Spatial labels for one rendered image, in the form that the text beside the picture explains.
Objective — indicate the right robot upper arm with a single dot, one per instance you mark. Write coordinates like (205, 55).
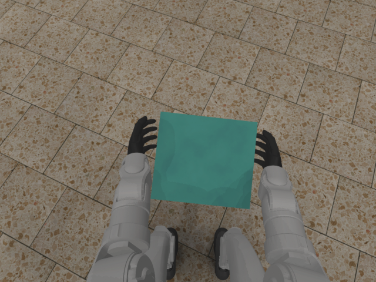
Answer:
(286, 272)

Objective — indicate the left robot thigh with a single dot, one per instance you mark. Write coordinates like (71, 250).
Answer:
(161, 253)

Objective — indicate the right robot forearm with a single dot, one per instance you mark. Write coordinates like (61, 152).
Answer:
(286, 238)

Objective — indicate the robot left hand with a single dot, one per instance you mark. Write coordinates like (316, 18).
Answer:
(137, 139)

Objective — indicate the left robot upper arm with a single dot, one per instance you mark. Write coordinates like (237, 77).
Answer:
(129, 267)

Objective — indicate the left robot forearm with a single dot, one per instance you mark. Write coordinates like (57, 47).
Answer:
(128, 228)

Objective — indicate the robot right hand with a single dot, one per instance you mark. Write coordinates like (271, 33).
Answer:
(271, 155)

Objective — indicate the robot right foot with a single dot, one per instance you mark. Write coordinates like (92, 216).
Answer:
(221, 273)

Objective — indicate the carton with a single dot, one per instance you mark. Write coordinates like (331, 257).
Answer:
(204, 160)

